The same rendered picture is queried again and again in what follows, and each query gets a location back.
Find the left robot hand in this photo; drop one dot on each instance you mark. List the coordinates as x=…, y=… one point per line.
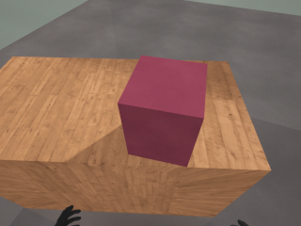
x=68, y=212

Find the pedestal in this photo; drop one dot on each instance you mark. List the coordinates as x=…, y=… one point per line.
x=62, y=142

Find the carton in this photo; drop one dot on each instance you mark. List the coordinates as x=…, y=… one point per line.
x=162, y=108

